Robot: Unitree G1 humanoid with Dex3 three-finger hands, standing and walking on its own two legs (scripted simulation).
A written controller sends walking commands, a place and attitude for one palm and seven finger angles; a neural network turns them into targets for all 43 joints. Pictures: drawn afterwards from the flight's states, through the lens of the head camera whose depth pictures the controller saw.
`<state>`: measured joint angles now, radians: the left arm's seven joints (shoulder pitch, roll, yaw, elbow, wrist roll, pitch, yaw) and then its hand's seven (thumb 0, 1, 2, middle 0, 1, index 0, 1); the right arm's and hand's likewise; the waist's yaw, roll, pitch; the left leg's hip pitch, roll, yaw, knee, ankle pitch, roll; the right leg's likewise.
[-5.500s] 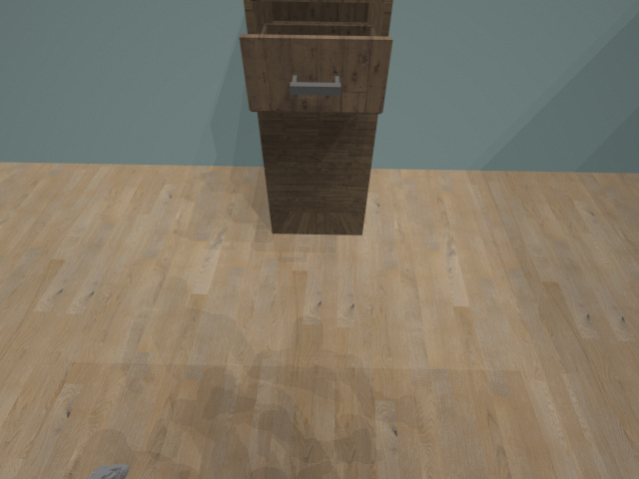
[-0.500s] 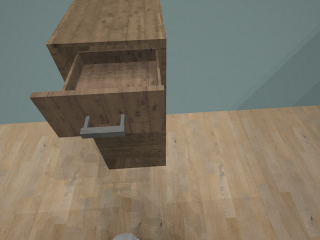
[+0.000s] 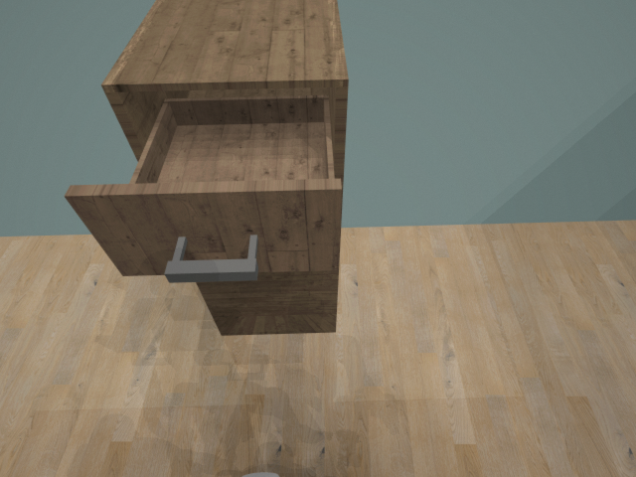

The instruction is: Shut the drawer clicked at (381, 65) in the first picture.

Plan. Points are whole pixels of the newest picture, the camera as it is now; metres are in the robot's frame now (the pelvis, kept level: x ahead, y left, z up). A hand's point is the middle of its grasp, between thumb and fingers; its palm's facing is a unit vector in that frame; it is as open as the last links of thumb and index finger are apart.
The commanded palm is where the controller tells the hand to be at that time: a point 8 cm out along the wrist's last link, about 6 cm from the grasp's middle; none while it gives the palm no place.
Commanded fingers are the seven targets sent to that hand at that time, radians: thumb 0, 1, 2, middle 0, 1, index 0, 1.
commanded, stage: come to a stop and stand still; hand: left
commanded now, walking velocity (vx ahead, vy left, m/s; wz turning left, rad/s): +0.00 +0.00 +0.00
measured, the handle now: (215, 257) +0.37 +0.18 +0.05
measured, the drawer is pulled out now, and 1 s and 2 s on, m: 0.24 0.24 0.24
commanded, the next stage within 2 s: look again from close up in 1.30 s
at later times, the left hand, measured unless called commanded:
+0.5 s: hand out of the picture -0.04 +0.24 -0.17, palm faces +0.07 -0.97 -0.22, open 7.3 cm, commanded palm none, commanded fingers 0.00 0.90 0.90 -0.20 -0.30 -0.20 -0.30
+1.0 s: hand out of the picture -0.06 +0.28 -0.18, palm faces +0.07 -0.98 -0.18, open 7.3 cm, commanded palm none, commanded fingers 0.00 0.90 0.90 -0.20 -0.30 -0.20 -0.30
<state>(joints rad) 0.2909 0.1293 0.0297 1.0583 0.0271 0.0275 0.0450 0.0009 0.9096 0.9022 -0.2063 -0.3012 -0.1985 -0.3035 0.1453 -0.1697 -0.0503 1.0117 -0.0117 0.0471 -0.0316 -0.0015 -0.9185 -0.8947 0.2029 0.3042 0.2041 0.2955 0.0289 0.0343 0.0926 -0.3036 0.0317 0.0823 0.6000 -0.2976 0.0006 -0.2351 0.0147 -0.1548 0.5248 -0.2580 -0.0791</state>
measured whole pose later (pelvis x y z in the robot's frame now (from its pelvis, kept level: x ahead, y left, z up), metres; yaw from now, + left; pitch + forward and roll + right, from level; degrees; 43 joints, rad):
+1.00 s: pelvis -0.09 +0.10 +0.00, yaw +1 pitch -1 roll -1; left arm 0.27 0.17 0.03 1.00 0.01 0.00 0.04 0.01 0.93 0.90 -0.20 -0.30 -0.20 -0.30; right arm 0.36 -0.10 0.01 1.07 -0.01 -0.01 -0.04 0.01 -0.91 -0.89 0.20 0.30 0.20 0.30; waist 0.00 -0.03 0.02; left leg -0.18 -0.08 0.09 0.50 -0.31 0.11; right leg -0.22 -0.01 0.03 0.49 -0.25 0.01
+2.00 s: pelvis -0.08 +0.12 +0.01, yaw +1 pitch -1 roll -1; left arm 0.31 0.13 -0.01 1.11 0.01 0.00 0.05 0.01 0.92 0.90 -0.20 -0.30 -0.20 -0.30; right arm 0.29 -0.12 0.02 1.14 0.00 -0.03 -0.04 0.01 -0.91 -0.89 0.20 0.30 0.20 0.30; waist 0.00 -0.03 0.04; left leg -0.09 -0.10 0.09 0.38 -0.27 0.13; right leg -0.17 -0.03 0.04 0.43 -0.24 0.04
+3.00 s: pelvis +0.09 -0.01 +0.00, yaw +7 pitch -1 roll -3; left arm 0.26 0.20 0.06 1.00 0.03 0.07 0.01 0.00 0.92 0.90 -0.20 -0.30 -0.20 -0.30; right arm 0.18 -0.13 -0.01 0.98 -0.03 -0.02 -0.05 0.00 -0.91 -0.89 0.20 0.30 0.20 0.30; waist 0.01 -0.07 0.04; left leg -0.25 0.06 0.12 0.59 -0.33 0.05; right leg -0.45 0.03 -0.01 1.13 -0.45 0.01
